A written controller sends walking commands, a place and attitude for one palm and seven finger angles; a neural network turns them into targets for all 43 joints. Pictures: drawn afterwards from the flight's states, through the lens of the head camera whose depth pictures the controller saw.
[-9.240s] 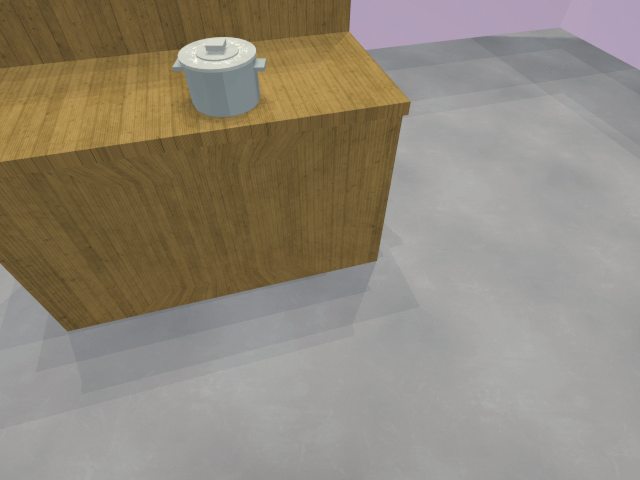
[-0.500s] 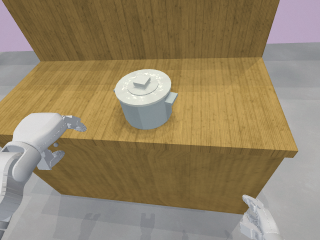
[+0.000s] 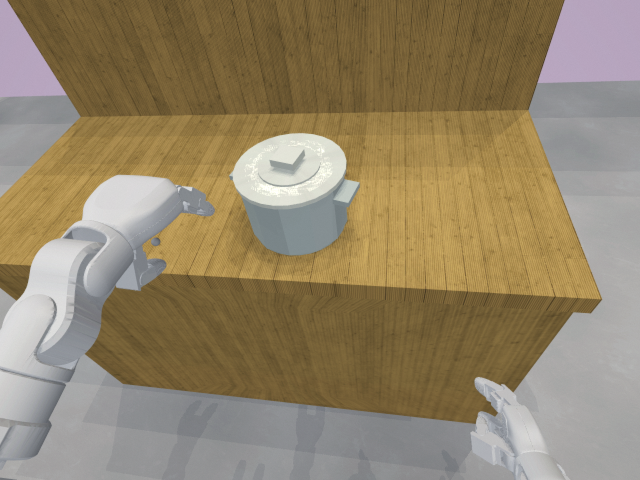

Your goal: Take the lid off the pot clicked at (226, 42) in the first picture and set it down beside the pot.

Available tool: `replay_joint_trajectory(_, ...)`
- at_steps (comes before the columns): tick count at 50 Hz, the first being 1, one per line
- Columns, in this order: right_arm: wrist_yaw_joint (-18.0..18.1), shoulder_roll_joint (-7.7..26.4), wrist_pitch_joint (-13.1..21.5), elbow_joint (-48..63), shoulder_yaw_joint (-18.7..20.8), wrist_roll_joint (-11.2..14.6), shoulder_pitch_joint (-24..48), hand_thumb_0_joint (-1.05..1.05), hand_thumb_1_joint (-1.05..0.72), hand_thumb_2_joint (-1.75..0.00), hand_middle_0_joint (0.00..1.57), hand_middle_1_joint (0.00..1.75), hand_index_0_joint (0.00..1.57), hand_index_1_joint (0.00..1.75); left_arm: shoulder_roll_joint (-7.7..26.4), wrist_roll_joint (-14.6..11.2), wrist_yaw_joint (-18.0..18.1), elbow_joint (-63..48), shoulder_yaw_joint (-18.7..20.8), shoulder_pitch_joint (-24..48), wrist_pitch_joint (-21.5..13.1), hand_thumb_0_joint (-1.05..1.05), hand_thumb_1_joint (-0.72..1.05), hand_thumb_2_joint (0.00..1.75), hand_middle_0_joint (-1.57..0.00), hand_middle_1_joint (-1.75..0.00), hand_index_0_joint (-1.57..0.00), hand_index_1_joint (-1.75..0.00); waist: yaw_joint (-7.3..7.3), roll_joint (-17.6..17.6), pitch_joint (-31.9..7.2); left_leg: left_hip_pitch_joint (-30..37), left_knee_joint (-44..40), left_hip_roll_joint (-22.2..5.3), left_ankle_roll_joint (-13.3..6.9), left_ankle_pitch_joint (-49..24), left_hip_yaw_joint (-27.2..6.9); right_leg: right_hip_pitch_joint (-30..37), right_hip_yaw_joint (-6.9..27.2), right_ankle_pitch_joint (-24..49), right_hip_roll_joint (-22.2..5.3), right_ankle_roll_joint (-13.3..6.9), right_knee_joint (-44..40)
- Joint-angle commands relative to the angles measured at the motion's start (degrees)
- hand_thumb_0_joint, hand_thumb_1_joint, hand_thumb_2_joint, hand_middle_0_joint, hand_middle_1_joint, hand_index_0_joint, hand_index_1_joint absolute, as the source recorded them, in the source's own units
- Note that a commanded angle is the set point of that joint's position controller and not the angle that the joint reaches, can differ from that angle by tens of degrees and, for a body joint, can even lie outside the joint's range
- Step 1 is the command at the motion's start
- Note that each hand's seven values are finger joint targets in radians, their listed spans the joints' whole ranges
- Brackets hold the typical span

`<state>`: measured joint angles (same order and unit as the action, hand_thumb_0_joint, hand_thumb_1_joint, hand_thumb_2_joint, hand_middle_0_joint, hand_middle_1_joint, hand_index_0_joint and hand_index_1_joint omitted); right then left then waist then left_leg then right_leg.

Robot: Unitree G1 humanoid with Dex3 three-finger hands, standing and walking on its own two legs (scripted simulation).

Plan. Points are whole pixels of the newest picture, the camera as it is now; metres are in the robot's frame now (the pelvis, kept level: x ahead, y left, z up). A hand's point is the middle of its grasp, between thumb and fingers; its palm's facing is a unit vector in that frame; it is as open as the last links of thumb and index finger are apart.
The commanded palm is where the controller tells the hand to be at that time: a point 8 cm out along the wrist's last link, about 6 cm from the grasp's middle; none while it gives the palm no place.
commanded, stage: move the open hand above the knob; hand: left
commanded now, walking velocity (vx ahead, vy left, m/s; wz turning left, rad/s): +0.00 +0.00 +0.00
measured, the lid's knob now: (287, 157) +0.57 +0.12 +0.10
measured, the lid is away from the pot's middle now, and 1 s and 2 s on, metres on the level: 0.00 0.00 0.00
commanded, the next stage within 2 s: none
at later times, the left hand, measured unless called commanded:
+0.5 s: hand (207, 207) +0.40 +0.18 +0.15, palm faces -0.23 -0.04 -0.97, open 10.2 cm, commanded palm +0.38 +0.19 +0.23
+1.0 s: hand (235, 148) +0.48 +0.16 +0.18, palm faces -0.19 -0.06 -0.98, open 10.1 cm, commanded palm +0.46 +0.15 +0.23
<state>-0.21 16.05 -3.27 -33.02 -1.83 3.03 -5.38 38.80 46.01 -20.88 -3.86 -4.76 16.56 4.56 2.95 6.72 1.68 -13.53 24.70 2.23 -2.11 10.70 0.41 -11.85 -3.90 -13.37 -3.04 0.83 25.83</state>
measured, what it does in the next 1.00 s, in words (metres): stands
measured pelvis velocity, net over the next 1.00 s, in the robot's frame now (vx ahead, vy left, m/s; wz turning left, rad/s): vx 0.03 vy -0.01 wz -0.01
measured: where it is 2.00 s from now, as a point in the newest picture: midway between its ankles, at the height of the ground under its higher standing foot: outside the picture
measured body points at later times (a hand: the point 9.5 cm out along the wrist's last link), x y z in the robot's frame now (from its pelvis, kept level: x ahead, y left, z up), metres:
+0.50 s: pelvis +0.02 -0.01 +0.00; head +0.04 -0.07 +0.44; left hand +0.40 +0.18 +0.20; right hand +0.20 -0.25 -0.12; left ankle +0.03 +0.10 -0.74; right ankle +0.00 -0.13 -0.74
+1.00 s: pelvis +0.03 -0.01 +0.00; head +0.05 -0.04 +0.45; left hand +0.49 +0.16 +0.23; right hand +0.17 -0.26 -0.13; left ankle +0.03 +0.10 -0.74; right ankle +0.00 -0.13 -0.74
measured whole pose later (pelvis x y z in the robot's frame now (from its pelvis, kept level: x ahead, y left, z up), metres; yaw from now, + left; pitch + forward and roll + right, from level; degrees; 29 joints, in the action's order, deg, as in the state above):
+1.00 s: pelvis +0.03 -0.01 +0.00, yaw +0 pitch +4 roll +1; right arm -0.6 16.1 -6.4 -36.1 -1.3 5.0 -9.7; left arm 30.1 48.4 -21.2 35.6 -12.5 52.9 11.9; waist -2.5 4.5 -1.1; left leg -17.2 26.0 2.0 -1.6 13.0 0.6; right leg -16.1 -3.5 -16.0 -2.8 0.4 28.0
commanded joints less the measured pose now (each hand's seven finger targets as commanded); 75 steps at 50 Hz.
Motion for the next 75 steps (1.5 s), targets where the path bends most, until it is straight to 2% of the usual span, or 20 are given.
replay_joint_trajectory(1, -0.17, 5.87, 1.65, 8.39, 2.05, 0.08, 6.16, 0.0, -0.9, -0.9, 0.2, 0.3, 0.2, 0.3, 14.78, 0.19, 2.75, -0.22, 13.28, 24.35, 3.78, 0.0, -0.33, 1.49, -0.84, -0.08, -0.84, -0.08, -0.25, -1.93, -16.78, 6.78, -2.59, 0.12, 0.46, -11.54, -3.03, 2.93, 0.44, 9.55, 3.2, -2.52, -2.32)
replay_joint_trajectory(3, -1.55, 5.9, 1.51, 9.91, 2.7, 1.02, 6.19, 0.0, -0.9, -0.9, 0.2, 0.3, 0.2, 0.3, 2.53, -2.45, 0.85, 3.48, 5.17, 15.17, 4.91, 0.0, -0.33, 1.49, -0.84, -0.08, -0.84, -0.08, -1.46, -4.78, -14.49, 7.25, -0.76, 0.4, -0.01, -12.11, -2.47, 0.18, 0.09, 11.33, 3.53, -2.3, -2.37)
replay_joint_trajectory(6, -2.03, 6.43, 0.26, 11.22, 2.9, 1.19, 7.58, 0.0, -0.9, -0.9, 0.2, 0.3, 0.2, 0.3, 0.48, -2.17, -1.32, -1.97, 0.19, 17.06, 5.15, 0.0, -0.33, 1.49, -0.84, -0.08, -0.84, -0.08, -1.98, -7.65, -14.29, 6.31, -1.76, 0.42, -0.35, -7.72, -1.05, -0.15, 0.09, 9.06, 3.2, -1.6, -3.5)
replay_joint_trajectory(13, 0.46, 7.09, 1.48, 7.37, 2.43, -0.08, 4.75, 0.0, -0.9, -0.9, 0.2, 0.3, 0.2, 0.3, 28.28, 3.19, 1.61, -0.83, 20.86, 41.6, 3.9, 0.0, -0.33, 1.49, -0.84, -0.08, -0.84, -0.08, -0.57, -0.62, -25.22, 8.62, 0.28, 1.25, -0.92, -15.77, -3.28, 8.28, 2.35, 16.93, 3.0, -2.63, -0.63)
replay_joint_trajectory(18, -2.13, 6.29, 0.64, 9.34, 3.2, 1.63, 4.46, 0.0, -0.9, -0.9, 0.2, 0.3, 0.2, 0.3, -1.26, -2.35, -1.44, 12.29, 0.58, 21.7, 6.75, 0.0, -0.33, 1.49, -0.84, -0.08, -0.84, -0.08, -2.21, -6.09, -17.68, 7.22, 1.29, 1.35, -0.69, -18.02, -1.29, 2.27, 0.43, 20.14, 2.95, -1.98, -0.53)
replay_joint_trajectory(20, -2.98, 6.73, -0.53, 10.46, 3.35, 1.78, 5.92, 0.0, -0.9, -0.9, 0.2, 0.3, 0.2, 0.3, -2.69, -1.74, -3.19, 6.67, -2.44, 21.81, 6.88, 0.0, -0.33, 1.49, -0.84, -0.08, -0.84, -0.08, -2.39, -9.44, -16.84, 6.22, 0.65, 1.04, -0.71, -15.39, 0.01, 2.22, 0.21, 19.43, 2.84, -1.56, -1.36)
replay_joint_trajectory(25, -0.48, 7.53, -0.9, 8.89, 2.9, 0.97, 6.12, 0.0, -0.9, -0.9, 0.2, 0.3, 0.2, 0.3, 20.44, 3.51, -1.36, 0.48, 11.4, 48.39, 5.89, 0.0, -0.33, 1.49, -0.84, -0.08, -0.84, -0.08, -2.8, -6.66, -21.3, 6.58, 0.3, 1.69, -1.64, -11.87, -1.26, 5.65, 2.2, 17.59, 2.62, -1.69, -0.9)
replay_joint_trajectory(28, 0.44, 7.18, 0.42, 6.97, 2.73, 0.46, 3.1, 0.0, -0.9, -0.9, 0.2, 0.3, 0.2, 0.3, 25.59, 3.05, 0.61, 2.09, 16.68, 53.51, 4.07, 0.0, -0.33, 1.49, -0.84, -0.08, -0.84, -0.08, -2.04, -0.46, -27.77, 10.26, 1.36, 1.63, -1.61, -19.39, -2.59, 8.75, 2.5, 22.57, 2.75, -2.42, 0.4)
replay_joint_trajectory(33, -1.83, 6.49, -0.76, 6.67, 3.32, 2.11, 1.67, 0.0, -0.9, -0.9, 0.2, 0.3, 0.2, 0.3, -2.7, -0.6, -0.64, 24.65, -2.31, 32.52, 7.77, 0.0, -0.33, 1.49, -0.84, -0.08, -0.84, -0.08, -3.75, -7.69, -16.51, 5.54, 1.28, 1.13, -0.64, -16.21, -1.05, 0.13, 0.09, 19.09, 3.08, -2.03, -0.06)
replay_joint_trajectory(35, -2.48, 7.01, -1.96, 7.77, 3.37, 2.55, 3.2, 0.0, -0.9, -0.9, 0.2, 0.3, 0.2, 0.3, -6.06, 0.33, -2.04, 21.06, -7.45, 34.7, 8.79, 0.0, -0.33, 1.49, -0.84, -0.08, -0.84, -0.08, -4.48, -10.63, -14.79, 4.32, 0.62, 0.96, -0.75, -11.41, 0.28, -1.48, -0.15, 16.28, 3.11, -1.6, -1.26)
replay_joint_trajectory(40, -0.17, 7.19, -1.38, 6.98, 3.25, 1.45, 3.5, 0.0, -0.9, -0.9, 0.2, 0.3, 0.2, 0.3, 12.21, 4.82, -1.0, 8.15, 1.79, 66.36, 7.33, 0.0, -0.33, 1.49, -0.84, -0.08, -0.84, -0.08, -5.65, -4.99, -27.31, 10.11, 1.51, 1.94, -1.92, -12.71, -2.39, 3.29, 1.72, 17.45, 3.23, -2.33, 0.24)
replay_joint_trajectory(43, 1.3, 7.7, 0.01, 4.31, 2.92, 0.85, -1.46, 0.0, -0.9, -0.9, 0.2, 0.3, 0.2, 0.3, 20.26, 4.02, 0.96, 14.38, 9.43, 67.97, 5.2, 0.0, -0.33, 1.49, -0.84, -0.08, -0.84, -0.08, -4.84, -2.48, -30.41, 11.83, 1.38, 1.5, -1.84, -17.16, -3.05, 5.76, 1.71, 20.77, 3.33, -2.59, 0.43)
replay_joint_trajectory(47, 0.2, 6.71, -1.33, 2.51, 2.29, 1.83, -2.28, 0.0, -0.9, -0.9, 0.2, 0.3, 0.2, 0.3, 1.86, 2.86, 1.62, 38.75, -2.16, 53.97, 7.91, 0.0, -0.33, 1.49, -0.84, -0.08, -0.84, -0.08, -4.78, -9.23, -16.66, 3.12, -0.23, 0.86, -0.59, -12.9, -1.64, -1.03, -0.38, 16.18, 3.29, -2.36, 0.25)
replay_joint_trajectory(51, -1.54, 7.05, -2.4, 5.21, 3.13, 2.01, -0.48, 0.0, -0.9, -0.9, 0.2, 0.3, 0.2, 0.3, -7.48, 3.9, -0.2, 34.42, -10.61, 54.23, 9.86, 0.0, -0.33, 1.49, -0.84, -0.08, -0.84, -0.08, -5.75, -7.74, -20.18, 5.47, 0.91, 0.99, -0.87, -12.87, -1.06, -2.66, -0.13, 15.59, 3.17, -2.37, 0.44)
replay_joint_trajectory(55, 0.28, 7.09, -0.68, 4.58, 3.93, 1.11, -3.01, 0.0, -0.9, -0.9, 0.2, 0.3, 0.2, 0.3, 4.82, 5.36, -0.22, 18.98, -4.19, 82.09, 7.29, 0.0, -0.33, 1.49, -0.84, -0.08, -0.84, -0.08, -8.51, -4.38, -32.43, 13.75, 2.19, 1.31, -2.19, -15.64, -2.88, 0.26, 1.55, 18.9, 3.63, -2.37, 0.16)
replay_joint_trajectory(58, 2.18, 7.91, 1.01, 1.51, 3.68, 0.65, -7.84, 0.0, -0.9, -0.9, 0.2, 0.3, 0.2, 0.3, 15.44, 4.68, 1.69, 28.23, 5.54, 80.13, 4.92, 0.0, -0.33, 1.49, -0.84, -0.08, -0.84, -0.08, -7.32, -6.3, -34.02, 13.19, 2.13, 0.95, -2.49, -19.62, -3.08, 3.79, 1.9, 23.54, 3.77, -2.32, 0.11)
replay_joint_trajectory(62, 0.92, 7.58, -0.53, -1.69, 3.31, 1.36, -9.3, 0.0, -0.9, -0.9, 0.2, 0.3, 0.2, 0.3, -0.25, 5.1, 3.3, 50.76, -4.2, 67.92, 8.27, 0.0, -0.33, 1.49, -0.84, -0.08, -0.84, -0.08, -7.29, -9.8, -18.46, 3.54, 0.22, 0.42, -1.16, -15.51, -1.54, -4.29, -0.42, 18.23, 3.91, -2.48, 0.43)
replay_joint_trajectory(66, -1.12, 7.5, -1.23, 1.51, 3.93, 0.64, -6.94, 0.0, -0.9, -0.9, 0.2, 0.3, 0.2, 0.3, -6.19, 6.59, 2.09, 43.64, -9.03, 68.29, 8.9, 0.0, -0.33, 1.49, -0.84, -0.08, -0.84, -0.08, -6.77, -4.66, -27.89, 9.02, 2.63, 0.2, -1.16, -24.04, -1.5, -3.35, 0.58, 21.78, 3.31, -2.51, 1.71)
replay_joint_trajectory(71, 0.7, 7.27, 0.19, 0.12, 4.78, 0.45, -10.2, 0.0, -0.9, -0.9, 0.2, 0.3, 0.2, 0.3, 1.44, 5.97, 1.32, 34.53, -5.13, 90.38, 7.17, 0.0, -0.33, 1.49, -0.84, -0.08, -0.84, -0.08, -10.43, -6.4, -34.24, 14.21, 3.56, 0.49, -2.6, -24.53, -2.59, -1.67, 1.74, 25.29, 4.1, -1.84, 0.27)
replay_joint_trajectory(75, 1.47, 7.75, 0.68, -2.14, 4.22, 0.03, -12.4, 0.0, -0.9, -0.9, 0.2, 0.3, 0.2, 0.3, 5.7, 6.55, 3.14, 46.46, 0.1, 80.76, 6.94, 0.0, -0.33, 1.49, -0.84, -0.08, -0.84, -0.08, -8.24, -8.29, -30.98, 9.74, 2.53, 0.42, -2.37, -25.11, -2.08, -0.78, 1.48, 26.19, 3.87, -2.11, 0.62)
